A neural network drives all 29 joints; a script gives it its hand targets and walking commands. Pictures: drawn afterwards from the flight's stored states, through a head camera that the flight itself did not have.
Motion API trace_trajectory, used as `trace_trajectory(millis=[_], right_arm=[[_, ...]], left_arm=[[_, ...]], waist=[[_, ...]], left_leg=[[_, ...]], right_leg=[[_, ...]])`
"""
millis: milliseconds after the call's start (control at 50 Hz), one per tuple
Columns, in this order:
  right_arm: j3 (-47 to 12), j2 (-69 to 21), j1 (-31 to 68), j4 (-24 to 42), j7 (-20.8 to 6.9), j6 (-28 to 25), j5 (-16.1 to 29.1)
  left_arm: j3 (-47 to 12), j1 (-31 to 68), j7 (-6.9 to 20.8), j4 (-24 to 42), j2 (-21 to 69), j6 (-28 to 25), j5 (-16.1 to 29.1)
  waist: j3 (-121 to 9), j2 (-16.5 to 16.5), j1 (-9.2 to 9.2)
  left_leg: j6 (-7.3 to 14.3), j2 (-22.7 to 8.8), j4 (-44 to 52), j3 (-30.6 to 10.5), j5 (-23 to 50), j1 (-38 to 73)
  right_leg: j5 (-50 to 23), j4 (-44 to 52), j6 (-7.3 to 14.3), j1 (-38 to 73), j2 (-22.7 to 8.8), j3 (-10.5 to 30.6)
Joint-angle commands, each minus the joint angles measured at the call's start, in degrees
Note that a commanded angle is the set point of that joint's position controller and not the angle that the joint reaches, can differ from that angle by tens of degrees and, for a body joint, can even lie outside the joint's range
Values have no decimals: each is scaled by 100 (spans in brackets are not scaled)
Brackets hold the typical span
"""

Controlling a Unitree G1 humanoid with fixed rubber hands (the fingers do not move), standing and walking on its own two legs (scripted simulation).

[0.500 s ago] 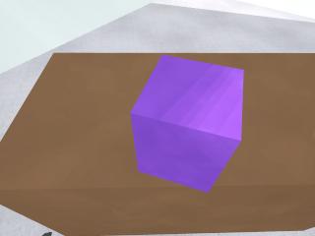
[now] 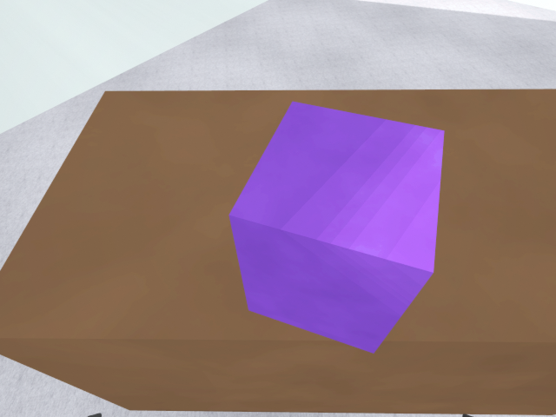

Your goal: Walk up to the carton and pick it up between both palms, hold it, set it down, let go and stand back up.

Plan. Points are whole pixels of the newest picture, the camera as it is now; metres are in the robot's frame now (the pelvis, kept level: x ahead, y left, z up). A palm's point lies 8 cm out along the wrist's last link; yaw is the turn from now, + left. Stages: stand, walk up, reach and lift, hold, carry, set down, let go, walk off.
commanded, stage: walk up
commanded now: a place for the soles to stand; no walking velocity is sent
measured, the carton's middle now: (334, 231) +0.35 -0.07 +0.08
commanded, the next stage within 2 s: stand in 0.36 s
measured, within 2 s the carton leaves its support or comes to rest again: neither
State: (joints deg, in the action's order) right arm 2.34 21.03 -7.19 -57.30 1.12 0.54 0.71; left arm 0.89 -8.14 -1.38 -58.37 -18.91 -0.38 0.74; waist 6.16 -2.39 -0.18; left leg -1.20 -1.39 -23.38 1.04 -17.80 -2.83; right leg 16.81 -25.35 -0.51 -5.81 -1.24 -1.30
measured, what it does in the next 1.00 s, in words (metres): stands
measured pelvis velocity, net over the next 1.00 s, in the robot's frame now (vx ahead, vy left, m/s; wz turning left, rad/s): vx -0.05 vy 0.01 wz -0.03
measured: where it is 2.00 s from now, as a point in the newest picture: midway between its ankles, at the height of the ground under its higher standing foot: outside the picture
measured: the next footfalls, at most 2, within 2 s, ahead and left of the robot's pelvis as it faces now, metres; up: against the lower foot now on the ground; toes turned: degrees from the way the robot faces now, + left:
none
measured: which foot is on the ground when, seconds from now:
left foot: down 0.00-1.00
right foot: down 0.00-1.00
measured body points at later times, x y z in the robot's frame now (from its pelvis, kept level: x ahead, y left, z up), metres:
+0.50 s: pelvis -0.03 +0.00 +0.01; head -0.02 +0.00 +0.46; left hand +0.05 +0.29 -0.13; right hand +0.04 -0.31 -0.12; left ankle -0.05 +0.13 -0.74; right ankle -0.03 -0.12 -0.74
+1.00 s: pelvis -0.05 +0.01 +0.01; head -0.04 +0.00 +0.46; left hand +0.02 +0.30 -0.12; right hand +0.02 -0.29 -0.13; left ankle -0.05 +0.13 -0.74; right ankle -0.03 -0.12 -0.74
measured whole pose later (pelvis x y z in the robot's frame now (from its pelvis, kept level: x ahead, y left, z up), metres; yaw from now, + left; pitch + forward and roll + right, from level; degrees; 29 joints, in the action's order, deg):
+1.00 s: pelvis -0.05 +0.01 +0.01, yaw -2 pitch -3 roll +0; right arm 2.3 19.2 -9.1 -60.4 0.5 -1.1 0.0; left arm 2.1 -10.2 -0.5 -61.2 -18.0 -0.8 0.0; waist 3.4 -0.6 -0.2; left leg -0.4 -1.0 -17.7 3.0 -10.9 -4.2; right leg 9.0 -19.1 -1.1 -7.6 -1.4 0.6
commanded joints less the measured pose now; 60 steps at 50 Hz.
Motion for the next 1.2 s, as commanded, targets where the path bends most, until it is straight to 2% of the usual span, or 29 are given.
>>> trace_trajectory(millis=[0, 20, 40, 80, 100, 120, 140, 160, 220, 240, 280, 340, 360, 380, 460, 480, 500, 540, 600, 740, 760, 800, 820, 860, 880, 960, 1040, 1160, 1180], right_arm=[[268, 1131, 50, 169, 77, -95, -4], [263, 1164, 75, 114, 77, -87, -45], [248, 1079, 101, 126, 54, -107, -49], [212, 1021, 285, 70, 27, -140, -54], [205, 985, 340, 68, 16, -139, -7], [221, 980, 158, -14, 24, -162, 15], [220, 1003, 268, 2, 43, -184, -36], [225, 1039, 390, -66, 60, -168, -50], [196, 1025, 275, -84, 38, -238, 4], [163, 999, 195, -72, 30, -255, -30], [194, 944, 151, -104, 7, -217, -2], [225, 1055, 279, -2, 52, -225, 3], [211, 1002, 107, 16, 49, -253, -75], [200, 995, 175, -35, 23, -254, -45], [226, 1075, 93, -66, 54, -265, -13], [230, 1021, 82, -90, 30, -267, -20], [202, 972, 93, -38, 39, -266, -11], [197, 1014, 174, -64, 34, -293, -16], [209, 1012, 88, -49, 47, -268, -80], [188, 1066, 48, -37, 8, -297, -62], [211, 1027, -100, 58, -1, -290, -60], [175, 985, -78, -16, 14, -297, -57], [171, 902, -23, -38, -6, -281, -78], [174, 853, -22, -26, 12, -283, -78], [204, 892, 34, 44, 39, -288, -118], [273, 983, -43, 5, -13, -246, -97], [277, 1054, -69, 71, -20, -282, -82], [240, 827, -149, 50, -25, -273, -73], [230, 979, -127, 91, -14, -276, -69]], left_arm=[[297, 107, -96, 256, -1331, -131, 23], [250, -90, -93, 252, -1210, -102, 33], [265, 126, -87, 255, -1277, -116, -11], [277, 156, -84, 203, -1181, -136, -5], [293, 101, -87, 117, -1396, -82, 1], [259, 328, -80, 115, -1322, -95, -26], [300, 217, -57, 104, -1239, -109, -36], [250, 184, -62, -2, -1253, -113, -17], [277, 339, -51, -2, -1234, -166, 12], [281, 246, -47, 11, -1207, -172, -27], [255, 188, -46, -19, -1165, -180, 8], [312, 51, -66, -39, -1197, -146, -11], [334, 177, -47, 56, -1161, -148, -45], [336, 281, -39, 125, -1106, -175, -9], [354, 146, 13, 45, -1175, -178, -57], [390, 170, 7, -25, -1232, -159, -55], [396, 49, 6, -80, -1178, -163, -59], [340, 109, -11, 13, -1002, -164, -64], [416, 56, -31, 19, -1208, -132, -58], [420, 64, 38, 15, -1158, -129, -51], [358, 16, 39, 31, -1116, -143, -74], [346, -239, 31, 29, -1013, -173, -41], [300, -173, 16, -5, -994, -160, -33], [369, -158, 16, 36, -1091, -146, -61], [373, -234, 6, 85, -1055, -149, -72], [353, -13, 40, 88, -1063, -179, -60], [368, -156, 32, 128, -1192, -175, -38], [343, -64, 23, 199, -1138, -176, -84], [338, -51, 29, 288, -948, -190, -57]], waist=[[-822, 695, 8], [-1109, 480, -23], [-1175, 668, 80], [-724, 240, -98], [-684, 531, -106], [-839, 542, 0], [-657, 350, -97], [-609, 551, -85], [-971, 57, 28], [-971, 398, 19], [-610, 284, -16], [-747, 312, -92], [-744, 121, 28], [-662, 376, -15], [-585, 126, 18], [-627, 415, -44], [-736, 134, -47], [-599, 275, 9], [-681, 2, -7], [-653, 342, 13], [-478, 576, 0], [-559, 107, 31], [-491, 377, -13], [-484, 373, -38], [-534, -7, 21], [-390, 435, 31], [-368, 50, -30], [-643, 400, 105], [-850, 255, 51]], left_leg=[[130, -636, 223, -218, 2767, 327], [203, -664, 132, -138, 2790, 502], [132, -650, 311, -167, 2720, 503], [132, -659, 358, -245, 2572, -51], [126, -632, 500, -212, 2306, 122], [108, -661, 646, -223, 2212, 269], [155, -674, 689, -180, 2232, 102], [144, -696, 610, -257, 2173, 210], [153, -691, 635, -224, 2217, 294], [132, -687, 703, -280, 2192, 333], [204, -734, 734, -150, 1979, 125], [208, -734, 728, -172, 1816, 115], [236, -724, 740, -109, 1979, 29], [198, -712, 806, -215, 1652, -23], [205, -704, 823, -137, 1466, 80], [226, -747, 946, -301, 1407, -132], [214, -731, 887, -107, 1511, -46], [297, -762, 894, -299, 1467, -21], [258, -737, 869, -244, 1524, -114], [226, -720, 1007, -415, 762, -216], [251, -713, 1016, -357, 661, -281], [255, -757, 986, -283, 1047, -50], [254, -753, 1006, -311, 670, -174], [208, -701, 901, -265, 937, -126], [210, -677, 806, -125, 1130, -68], [187, -734, 906, -281, 846, -65], [187, -674, 988, -318, 640, -159], [232, -743, 902, -282, 1060, 117], [291, -736, 898, -293, 1218, 126]], right_leg=[[-3413, 270, 221, 298, -719, 419], [-3423, 426, 150, 342, -751, 412], [-3268, 353, 193, 309, -715, 394], [-3157, 501, 179, 444, -766, 445], [-3084, 533, 185, 281, -717, 431], [-2781, 531, 199, 204, -777, 540], [-2580, 566, 137, 185, -753, 570], [-2590, 650, 193, 36, -684, 473], [-2706, 657, 194, 205, -741, 555], [-2361, 694, 152, 149, -621, 405], [-2404, 736, 173, -23, -724, 647], [-2305, 788, 165, 141, -673, 493], [-2325, 726, 182, 123, -728, 612], [-2018, 802, 202, -10, -693, 595], [-1837, 964, 193, -283, -667, 659], [-1660, 901, 146, 111, -624, 580], [-1752, 820, 156, 47, -673, 674], [-1610, 927, 103, -159, -599, 574], [-1507, 908, 106, 7, -601, 564], [-996, 1008, 85, -160, -570, 510], [-906, 947, 76, -221, -574, 542], [-1161, 1016, 94, -199, -593, 591], [-995, 993, 45, -267, -547, 525], [-1187, 1012, 76, -284, -613, 567], [-1463, 937, 103, -277, -668, 595], [-854, 1109, 83, -434, -580, 621], [-1052, 1046, 129, -398, -621, 685], [-1343, 943, 116, -427, -621, 687], [-1323, 889, 153, -217, -549, 692]])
